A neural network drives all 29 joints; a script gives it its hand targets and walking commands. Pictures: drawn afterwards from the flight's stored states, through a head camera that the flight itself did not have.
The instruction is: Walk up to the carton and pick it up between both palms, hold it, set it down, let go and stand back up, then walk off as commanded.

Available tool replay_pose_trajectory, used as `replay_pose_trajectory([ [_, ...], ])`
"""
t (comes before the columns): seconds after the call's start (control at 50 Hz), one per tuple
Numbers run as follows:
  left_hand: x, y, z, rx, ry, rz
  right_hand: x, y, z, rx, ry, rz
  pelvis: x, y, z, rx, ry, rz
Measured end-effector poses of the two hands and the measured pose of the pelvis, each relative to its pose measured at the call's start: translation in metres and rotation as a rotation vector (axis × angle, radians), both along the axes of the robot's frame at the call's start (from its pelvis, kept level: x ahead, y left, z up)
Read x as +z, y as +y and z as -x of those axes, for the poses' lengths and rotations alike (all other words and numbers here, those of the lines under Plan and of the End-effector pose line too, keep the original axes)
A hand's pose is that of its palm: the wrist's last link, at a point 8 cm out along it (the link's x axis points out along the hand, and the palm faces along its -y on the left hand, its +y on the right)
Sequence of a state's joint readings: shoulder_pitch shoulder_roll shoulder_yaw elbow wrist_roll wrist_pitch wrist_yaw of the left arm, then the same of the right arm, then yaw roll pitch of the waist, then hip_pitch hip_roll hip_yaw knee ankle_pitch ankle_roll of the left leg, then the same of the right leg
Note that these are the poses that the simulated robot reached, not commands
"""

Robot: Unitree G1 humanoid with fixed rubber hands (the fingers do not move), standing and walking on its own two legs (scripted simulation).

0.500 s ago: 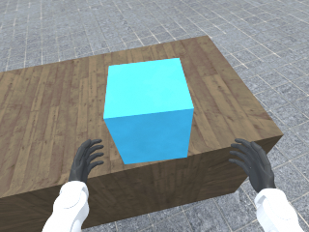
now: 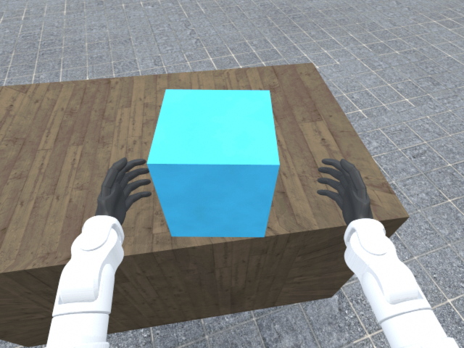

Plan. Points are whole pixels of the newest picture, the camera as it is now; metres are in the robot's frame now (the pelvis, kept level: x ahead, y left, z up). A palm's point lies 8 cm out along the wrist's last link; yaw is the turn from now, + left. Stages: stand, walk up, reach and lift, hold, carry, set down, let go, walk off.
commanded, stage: reach and lift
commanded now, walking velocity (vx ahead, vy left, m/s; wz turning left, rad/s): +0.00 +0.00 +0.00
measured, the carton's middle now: (217, 167) +0.47 +0.05 +0.01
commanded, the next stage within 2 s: none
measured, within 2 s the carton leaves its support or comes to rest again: leaves its support in 1.84 s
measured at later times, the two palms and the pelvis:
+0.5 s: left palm (116, 148) +0.39 +0.21 +0.15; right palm (345, 155) +0.39 -0.16 +0.13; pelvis -0.01 +0.01 +0.00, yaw -1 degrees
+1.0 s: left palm (127, 132) +0.45 +0.21 +0.12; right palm (344, 141) +0.44 -0.18 +0.12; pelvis +0.00 +0.01 +0.00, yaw -1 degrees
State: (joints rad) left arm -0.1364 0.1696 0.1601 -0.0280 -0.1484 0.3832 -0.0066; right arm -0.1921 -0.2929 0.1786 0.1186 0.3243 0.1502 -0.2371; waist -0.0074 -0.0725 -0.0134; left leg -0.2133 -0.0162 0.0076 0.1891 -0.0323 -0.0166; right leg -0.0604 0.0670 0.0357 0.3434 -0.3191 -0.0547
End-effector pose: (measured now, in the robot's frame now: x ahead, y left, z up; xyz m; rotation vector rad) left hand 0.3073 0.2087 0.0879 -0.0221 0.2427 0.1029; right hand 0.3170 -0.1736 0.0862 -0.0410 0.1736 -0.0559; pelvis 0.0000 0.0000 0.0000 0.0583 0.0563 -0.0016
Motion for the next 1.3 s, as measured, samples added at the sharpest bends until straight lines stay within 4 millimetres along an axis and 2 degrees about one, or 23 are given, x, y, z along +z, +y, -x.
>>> replay_pose_trajectory([
  [0.12,0.038,0.0,-0.036,-0.038,-0.054,-0.048,0.015,0.005,-0.024,-0.012,-0.014,-0.006,0.001,0.009,0.001,-0.023,0.003,0.005],
  [0.18,0.052,-0.001,-0.049,-0.047,-0.057,-0.054,0.02,0.009,-0.034,-0.01,-0.004,-0.019,0.001,0.011,0.002,-0.025,0.003,0.008],
  [0.26,0.054,0.0,-0.061,-0.042,-0.013,-0.046,0.021,0.009,-0.045,-0.01,0.035,-0.01,0.001,0.012,0.003,-0.025,0.001,0.009],
  [0.38,0.05,0.0,-0.069,-0.032,0.034,-0.044,0.032,0.011,-0.057,-0.005,0.031,-0.015,0.001,0.011,0.004,-0.026,0.002,0.008],
  [0.46,0.055,-0.001,-0.073,-0.021,0.029,-0.055,0.045,0.013,-0.066,0.002,-0.002,-0.021,0.001,0.011,0.006,-0.025,0.013,0.009],
  [0.56,0.059,-0.001,-0.088,-0.012,0.055,-0.063,0.047,0.011,-0.079,-0.014,0.032,-0.012,0.0,0.012,0.01,-0.025,0.024,0.009],
  [0.74,0.085,-0.002,-0.12,0.009,0.001,-0.054,0.061,0.009,-0.098,-0.035,0.042,0.006,0.0,0.012,0.005,-0.022,0.088,0.01],
  [0.82,0.088,-0.002,-0.133,0.016,0.013,-0.049,0.07,0.009,-0.11,-0.04,0.048,0.014,0.0,0.012,0.002,-0.022,0.093,0.011],
  [0.92,0.066,0.001,-0.139,0.031,0.061,-0.041,0.061,0.004,-0.12,-0.049,0.079,0.016,0.0,0.012,-0.002,-0.021,0.112,0.01],
  [1.06,0.01,0.0,-0.141,0.026,0.123,-0.019,0.007,-0.003,-0.126,-0.051,0.163,0.041,-0.002,0.011,-0.002,-0.02,0.179,0.008],
  [1.2,-0.027,-0.013,-0.152,0.013,0.052,-0.027,-0.036,0.017,-0.136,0.033,0.076,0.041,-0.011,0.011,0.004,-0.039,0.368,-0.001],
  [1.26,-0.04,-0.02,-0.156,0.019,0.043,-0.001,-0.049,0.031,-0.136,0.082,0.018,0.077,-0.014,0.014,0.004,-0.037,0.417,-0.002],
  [1.3,-0.049,-0.026,-0.158,0.006,0.065,-0.005,-0.064,0.034,-0.133,0.086,0.029,0.069,-0.015,0.016,0.003,-0.046,0.458,0.002],
])
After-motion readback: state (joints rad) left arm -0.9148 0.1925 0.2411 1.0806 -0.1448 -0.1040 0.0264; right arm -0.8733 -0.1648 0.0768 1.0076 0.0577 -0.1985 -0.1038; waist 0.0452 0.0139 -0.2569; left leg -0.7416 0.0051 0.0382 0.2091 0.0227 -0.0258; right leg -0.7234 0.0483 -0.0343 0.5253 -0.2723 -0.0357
